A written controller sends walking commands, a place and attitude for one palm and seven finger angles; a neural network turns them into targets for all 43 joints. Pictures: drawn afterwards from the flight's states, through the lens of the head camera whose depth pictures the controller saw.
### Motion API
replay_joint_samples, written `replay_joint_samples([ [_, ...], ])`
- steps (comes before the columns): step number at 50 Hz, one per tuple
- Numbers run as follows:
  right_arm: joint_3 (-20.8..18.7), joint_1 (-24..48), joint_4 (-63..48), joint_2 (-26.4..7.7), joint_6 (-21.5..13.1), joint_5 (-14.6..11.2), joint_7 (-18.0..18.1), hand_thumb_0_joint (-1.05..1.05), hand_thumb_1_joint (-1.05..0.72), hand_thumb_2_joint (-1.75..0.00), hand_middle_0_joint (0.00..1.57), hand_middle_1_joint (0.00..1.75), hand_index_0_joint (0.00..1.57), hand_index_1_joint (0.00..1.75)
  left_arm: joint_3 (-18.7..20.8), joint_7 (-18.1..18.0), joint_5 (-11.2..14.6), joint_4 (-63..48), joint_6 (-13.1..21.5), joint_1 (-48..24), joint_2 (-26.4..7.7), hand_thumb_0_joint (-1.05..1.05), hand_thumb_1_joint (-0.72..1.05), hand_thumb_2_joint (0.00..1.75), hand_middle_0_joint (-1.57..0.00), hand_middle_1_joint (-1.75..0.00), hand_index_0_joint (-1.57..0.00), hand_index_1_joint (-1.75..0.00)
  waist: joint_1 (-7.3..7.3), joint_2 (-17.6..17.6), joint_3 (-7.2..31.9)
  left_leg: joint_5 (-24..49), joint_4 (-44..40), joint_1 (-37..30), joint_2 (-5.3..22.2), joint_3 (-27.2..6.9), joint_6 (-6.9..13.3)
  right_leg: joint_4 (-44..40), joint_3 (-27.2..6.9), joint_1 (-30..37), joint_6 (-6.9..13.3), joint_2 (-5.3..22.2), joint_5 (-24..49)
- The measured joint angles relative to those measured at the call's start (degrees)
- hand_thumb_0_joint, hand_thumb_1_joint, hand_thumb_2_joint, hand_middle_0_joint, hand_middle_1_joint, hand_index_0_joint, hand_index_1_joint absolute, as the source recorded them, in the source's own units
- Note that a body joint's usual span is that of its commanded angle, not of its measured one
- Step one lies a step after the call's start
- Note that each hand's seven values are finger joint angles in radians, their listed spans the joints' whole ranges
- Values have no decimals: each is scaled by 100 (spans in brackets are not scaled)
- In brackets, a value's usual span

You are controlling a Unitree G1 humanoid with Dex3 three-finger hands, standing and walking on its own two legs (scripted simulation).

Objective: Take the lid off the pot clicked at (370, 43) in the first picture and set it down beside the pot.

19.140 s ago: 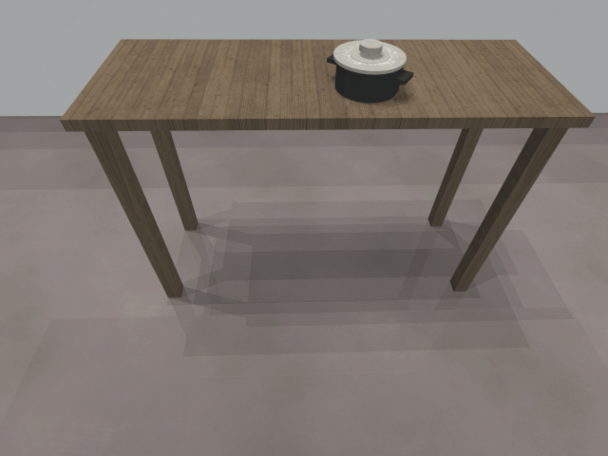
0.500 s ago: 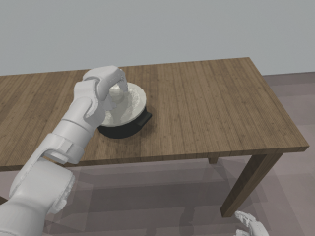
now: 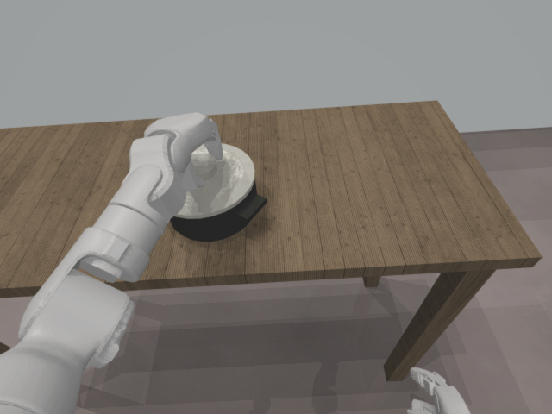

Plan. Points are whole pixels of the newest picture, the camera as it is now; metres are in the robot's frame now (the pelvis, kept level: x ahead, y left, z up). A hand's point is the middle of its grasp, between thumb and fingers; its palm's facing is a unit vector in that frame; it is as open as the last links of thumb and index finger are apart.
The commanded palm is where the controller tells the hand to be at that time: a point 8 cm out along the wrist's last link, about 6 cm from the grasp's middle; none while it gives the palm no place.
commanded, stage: close the fingers and squeeze the knob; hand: left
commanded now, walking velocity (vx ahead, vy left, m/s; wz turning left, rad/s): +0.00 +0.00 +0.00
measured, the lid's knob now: (200, 167) +0.46 +0.14 +0.12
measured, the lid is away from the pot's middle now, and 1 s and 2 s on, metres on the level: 0.00 0.01 0.02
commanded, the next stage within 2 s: lift the lid straight up in 0.10 s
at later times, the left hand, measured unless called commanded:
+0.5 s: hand (190, 162) +0.42 +0.14 +0.16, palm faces -0.28 -0.12 -0.95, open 8.5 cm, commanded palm +0.41 +0.15 +0.23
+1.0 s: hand (185, 134) +0.44 +0.14 +0.20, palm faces -0.26 -0.13 -0.96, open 8.5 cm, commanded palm +0.42 +0.15 +0.27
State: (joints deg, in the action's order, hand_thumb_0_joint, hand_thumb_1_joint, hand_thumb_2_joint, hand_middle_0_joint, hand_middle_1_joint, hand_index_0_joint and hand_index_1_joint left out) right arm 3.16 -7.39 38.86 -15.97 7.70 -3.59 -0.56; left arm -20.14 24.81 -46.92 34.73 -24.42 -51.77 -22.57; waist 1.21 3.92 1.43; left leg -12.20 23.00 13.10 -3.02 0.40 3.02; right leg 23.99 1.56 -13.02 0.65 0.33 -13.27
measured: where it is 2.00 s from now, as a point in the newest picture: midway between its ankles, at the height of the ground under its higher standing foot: outside the picture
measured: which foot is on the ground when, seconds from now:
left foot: down 0.00-1.00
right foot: down 0.00-1.00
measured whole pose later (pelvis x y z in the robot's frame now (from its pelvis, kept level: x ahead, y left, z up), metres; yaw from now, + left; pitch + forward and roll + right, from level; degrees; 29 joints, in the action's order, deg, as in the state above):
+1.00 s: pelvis -0.01 +0.00 +0.00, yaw +0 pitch +2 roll +0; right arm 3.6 -7.8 40.3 -16.0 5.2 -3.3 0.5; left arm -19.7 27.6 -47.0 38.5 -24.7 -60.5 -24.6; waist 1.5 3.9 1.0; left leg -10.7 20.9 11.8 -3.1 0.3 2.9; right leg 22.8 1.5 -12.1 0.8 0.3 -12.3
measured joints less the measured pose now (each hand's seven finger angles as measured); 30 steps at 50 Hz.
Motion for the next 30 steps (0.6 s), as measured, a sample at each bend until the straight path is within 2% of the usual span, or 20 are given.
replay_joint_samples([
  [15,-44,-89,33,-14,-43,19,-27,1,-90,-90,20,30,20,30,-81,-22,13,-225,-4,124,-39,-1,13,97,-63,-89,-57,-84,11,40,-18,19,-37,-56,-7,4,7,-32,-8,52,-5,5,19],
  [30,9,80,68,13,-120,20,-31,1,-90,-90,20,30,20,30,-86,44,71,-303,-83,-99,-58,-1,12,96,-65,-89,-59,-83,-72,62,-11,91,-135,-151,-18,-9,-1,-76,0,126,1,15,58],
])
